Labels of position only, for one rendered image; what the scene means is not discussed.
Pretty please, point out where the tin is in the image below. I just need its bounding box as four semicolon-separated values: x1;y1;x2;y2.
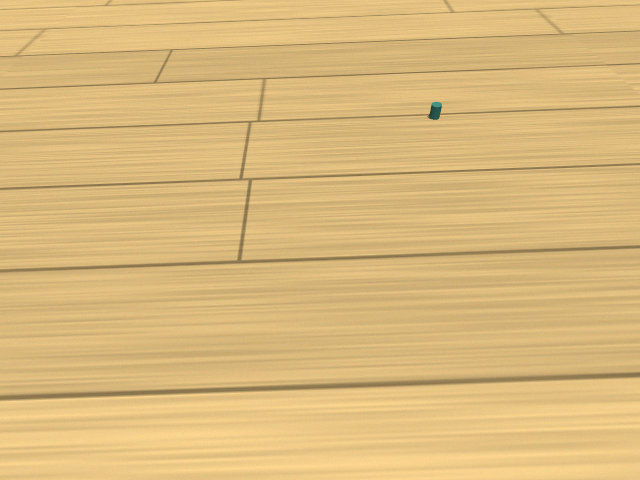
429;102;442;120

